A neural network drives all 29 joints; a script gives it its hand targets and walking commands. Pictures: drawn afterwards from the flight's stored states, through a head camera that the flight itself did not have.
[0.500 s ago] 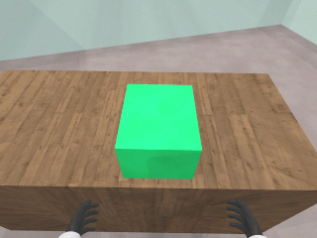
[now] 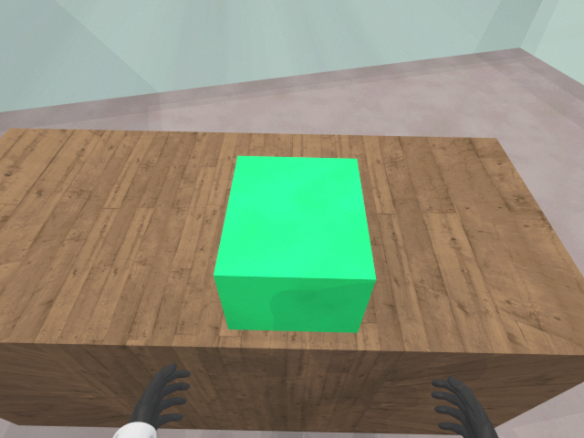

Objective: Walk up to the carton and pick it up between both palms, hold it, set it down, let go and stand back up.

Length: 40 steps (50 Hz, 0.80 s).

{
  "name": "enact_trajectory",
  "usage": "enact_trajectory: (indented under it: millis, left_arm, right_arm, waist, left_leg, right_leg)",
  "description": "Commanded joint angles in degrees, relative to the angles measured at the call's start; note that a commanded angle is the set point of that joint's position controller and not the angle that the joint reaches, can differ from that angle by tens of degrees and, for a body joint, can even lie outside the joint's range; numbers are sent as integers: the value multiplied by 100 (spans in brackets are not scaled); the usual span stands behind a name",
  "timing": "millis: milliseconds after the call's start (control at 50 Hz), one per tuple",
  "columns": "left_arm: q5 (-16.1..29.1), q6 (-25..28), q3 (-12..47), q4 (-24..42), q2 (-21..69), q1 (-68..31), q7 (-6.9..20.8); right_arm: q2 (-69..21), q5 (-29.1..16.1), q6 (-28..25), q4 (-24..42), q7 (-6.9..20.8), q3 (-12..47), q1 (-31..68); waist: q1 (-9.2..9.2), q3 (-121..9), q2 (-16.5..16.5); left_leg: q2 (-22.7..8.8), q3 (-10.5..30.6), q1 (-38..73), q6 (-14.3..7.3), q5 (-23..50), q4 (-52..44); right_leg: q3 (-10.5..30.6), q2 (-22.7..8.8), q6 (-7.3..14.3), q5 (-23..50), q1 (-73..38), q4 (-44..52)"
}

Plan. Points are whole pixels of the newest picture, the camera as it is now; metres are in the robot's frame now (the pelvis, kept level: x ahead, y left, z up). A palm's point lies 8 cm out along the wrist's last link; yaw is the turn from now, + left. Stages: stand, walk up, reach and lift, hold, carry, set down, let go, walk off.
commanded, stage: stand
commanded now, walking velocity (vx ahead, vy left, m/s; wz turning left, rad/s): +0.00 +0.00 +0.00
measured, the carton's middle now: (295, 240) +0.46 +0.02 -0.04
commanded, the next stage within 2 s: none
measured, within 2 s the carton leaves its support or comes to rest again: neither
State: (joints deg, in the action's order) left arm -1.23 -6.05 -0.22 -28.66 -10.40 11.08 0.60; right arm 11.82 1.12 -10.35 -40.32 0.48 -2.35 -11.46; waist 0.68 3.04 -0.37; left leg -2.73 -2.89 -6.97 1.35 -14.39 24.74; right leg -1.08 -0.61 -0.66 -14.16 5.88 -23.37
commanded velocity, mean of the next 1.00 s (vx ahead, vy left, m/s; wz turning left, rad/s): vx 0.00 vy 0.00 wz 0.00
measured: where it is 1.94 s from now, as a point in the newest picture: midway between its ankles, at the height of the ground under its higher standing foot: outside the picture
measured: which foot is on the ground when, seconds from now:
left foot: down 0.00-1.00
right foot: down 0.00-1.00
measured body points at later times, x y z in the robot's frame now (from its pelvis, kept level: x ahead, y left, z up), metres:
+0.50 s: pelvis -0.01 +0.00 +0.00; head -0.02 +0.00 +0.45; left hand +0.02 +0.26 -0.13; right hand +0.06 -0.24 -0.14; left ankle -0.01 +0.13 -0.74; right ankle -0.01 -0.12 -0.74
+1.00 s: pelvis -0.01 -0.02 +0.00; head -0.02 -0.02 +0.45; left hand -0.07 +0.20 -0.16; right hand +0.02 -0.24 -0.16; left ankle -0.01 +0.13 -0.74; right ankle -0.01 -0.12 -0.74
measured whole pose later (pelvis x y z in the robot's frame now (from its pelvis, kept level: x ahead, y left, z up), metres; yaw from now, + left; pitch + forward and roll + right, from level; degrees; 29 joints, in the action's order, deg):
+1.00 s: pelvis -0.01 -0.02 +0.00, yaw +8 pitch -2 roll -1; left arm -1.3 -0.2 -2.4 -59.5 -7.3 21.5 -2.3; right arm 8.1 1.2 0.5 -59.7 -1.7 -1.5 -19.8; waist 0.9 -0.3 1.1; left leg -1.0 5.6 -12.8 2.3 -12.3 26.7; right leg -9.5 -1.8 0.6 -14.8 7.7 -24.3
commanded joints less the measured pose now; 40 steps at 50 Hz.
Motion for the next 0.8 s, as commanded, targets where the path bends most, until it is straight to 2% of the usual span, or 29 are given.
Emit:
enact_trajectory:
  millis: [0,40,100,160,180,200,220,240,280,320,340,360,380,420,440,480,520,540,560,580,600,620,640,680,700,720,740,760,780]
  left_arm:
    - [-218,605,-457,67,-923,230,-30]
    - [-138,633,-418,-70,-768,119,-34]
    - [-89,653,-428,-224,-733,225,-45]
    - [-99,684,-471,-395,-792,197,-91]
    - [-99,683,-424,-512,-724,352,-112]
    - [-77,692,-413,-575,-788,494,-147]
    - [-90,698,-468,-651,-925,279,-153]
    - [-73,695,-435,-700,-774,464,-156]
    - [-18,695,-449,-969,-837,759,-189]
    - [-44,715,-460,-1066,-806,697,-216]
    - [-8,728,-451,-1147,-759,722,-210]
    - [-23,705,-466,-1196,-885,741,-201]
    - [-26,704,-463,-1266,-840,663,-225]
    - [-2,719,-479,-1364,-892,795,-245]
    - [-19,713,-462,-1497,-867,816,-244]
    - [1,711,-444,-1629,-737,975,-262]
    - [-5,691,-443,-1849,-813,1035,-293]
    - [2,668,-461,-1876,-792,1029,-273]
    - [-6,658,-409,-1967,-585,1237,-280]
    - [-34,668,-407,-2044,-571,1357,-269]
    - [-27,665,-388,-2073,-535,1276,-277]
    - [-34,652,-406,-2172,-617,1218,-259]
    - [-25,656,-384,-2170,-549,1211,-282]
    - [-12,735,-394,-2298,-589,1524,-276]
    - [-11,724,-361,-2395,-465,1204,-273]
    - [11,724,-453,-2384,-641,1246,-270]
    - [-11,711,-427,-2464,-559,1335,-292]
    - [-20,690,-416,-2566,-525,1454,-287]
    - [-8,711,-441,-2587,-587,1411,-274]
  right_arm:
    - [758,109,986,317,68,-201,-121]
    - [770,17,994,218,111,-233,-338]
    - [755,67,947,111,135,-223,-258]
    - [736,98,943,14,131,-224,-398]
    - [662,81,929,-86,87,-280,-591]
    - [824,85,948,-201,54,-301,-613]
    - [774,92,934,-204,45,-312,-730]
    - [821,120,916,-307,24,-309,-853]
    - [826,90,906,-352,14,-305,-878]
    - [700,75,919,-495,22,-292,-1065]
    - [672,81,921,-552,7,-294,-1015]
    - [618,111,916,-629,-8,-256,-960]
    - [673,73,926,-641,-42,-277,-1087]
    - [731,90,928,-765,-57,-291,-1049]
    - [657,70,926,-741,-47,-243,-1100]
    - [657,66,970,-837,-111,-258,-1003]
    - [550,85,1004,-969,-129,-220,-1273]
    - [461,86,1009,-1071,-147,-211,-1309]
    - [593,76,1017,-1093,-140,-239,-1246]
    - [394,74,1016,-1154,-128,-188,-1331]
    - [421,83,1009,-1198,-135,-187,-1282]
    - [386,68,1002,-1235,-141,-150,-1258]
    - [387,81,966,-1232,-168,-150,-1298]
    - [464,24,948,-1350,-183,-152,-1278]
    - [338,28,944,-1392,-162,-101,-1247]
    - [298,18,940,-1407,-161,-118,-1345]
    - [457,27,933,-1464,-170,-126,-1322]
    - [283,26,931,-1516,-165,-88,-1222]
    - [232,-6,942,-1509,-176,-80,-1197]
  waist:
    - [130,-468,222]
    - [-24,-706,196]
    - [88,-646,228]
    - [10,-499,23]
    - [30,-571,192]
    - [62,-374,-5]
    - [-57,-405,6]
    - [-9,-563,248]
    - [19,-411,-77]
    - [-13,-308,-49]
    - [-13,-451,180]
    - [21,-235,148]
    - [-85,-169,56]
    - [-7,-113,135]
    - [-59,-278,178]
    - [41,-31,381]
    - [-72,216,14]
    - [-36,224,283]
    - [33,452,352]
    - [79,353,54]
    - [18,287,231]
    - [23,432,84]
    - [5,110,187]
    - [110,-186,154]
    - [-40,65,-139]
    - [6,-121,57]
    - [56,-164,4]
    - [94,-82,126]
    - [109,-347,90]
  left_leg:
    - [-412,451,-591,6,1869,-96]
    - [-268,437,-818,25,1520,-67]
    - [-246,545,-794,-5,1394,-103]
    - [-216,639,-948,-59,1385,-109]
    - [-219,688,-856,-51,1437,-41]
    - [-148,733,-899,-33,1322,-72]
    - [-206,793,-945,-136,1411,-105]
    - [-176,782,-781,-117,1284,-119]
    - [-230,919,-925,-123,1235,-167]
    - [-209,942,-891,-115,1386,-152]
    - [-168,925,-815,-132,1478,-219]
    - [-191,971,-840,-158,1412,-256]
    - [-150,1068,-920,-155,1105,-330]
    - [-140,1004,-918,-176,1159,-323]
    - [-107,1004,-707,-104,1078,-320]
    - [-151,1068,-983,-148,731,-457]
    - [-131,1074,-907,-145,595,-533]
    - [-94,1133,-1159,-170,355,-578]
    - [-64,1128,-1435,-126,111,-644]
    - [-122,1100,-1276,-86,173,-603]
    - [-47,1081,-1347,-68,132,-642]
    - [-59,1102,-1250,-119,331,-551]
    - [-94,1167,-1248,-118,457,-566]
    - [-94,1087,-908,-134,982,-386]
    - [-106,1085,-1021,-119,917,-383]
    - [-45,1042,-1019,-128,794,-382]
    - [-93,1113,-943,-134,965,-397]
    - [-90,1046,-939,-139,1122,-354]
    - [-51,969,-817,-113,972,-342]
  right_leg:
    - [161,-441,-211,1406,77,-23]
    - [97,-455,-142,1206,-96,-71]
    - [77,-493,-91,1004,58,23]
    - [43,-524,-42,873,51,97]
    - [122,-530,24,875,127,86]
    - [83,-523,42,805,259,230]
    - [51,-544,87,755,113,203]
    - [67,-517,61,693,158,206]
    - [-67,-502,53,548,113,268]
    - [-25,-543,140,567,170,284]
    - [-44,-518,83,648,91,197]
    - [-82,-482,99,481,282,250]
    - [-101,-477,109,319,254,342]
    - [-78,-537,99,349,231,359]
    - [-98,-535,135,162,351,379]
    - [-130,-538,129,55,291,508]
    - [-78,-565,139,-223,532,639]
    - [-108,-538,158,-133,279,552]
    - [-128,-533,134,-191,290,559]
    - [-141,-577,179,-241,315,574]
    - [-189,-513,153,-228,267,474]
    - [-155,-549,188,-198,412,541]
    - [-195,-559,179,102,60,471]
    - [-198,-582,186,254,94,529]
    - [-190,-577,214,192,214,512]
    - [-177,-587,247,49,30,480]
    - [-224,-556,253,272,-25,432]
    - [-232,-589,265,386,54,395]
    - [-245,-579,284,228,18,440]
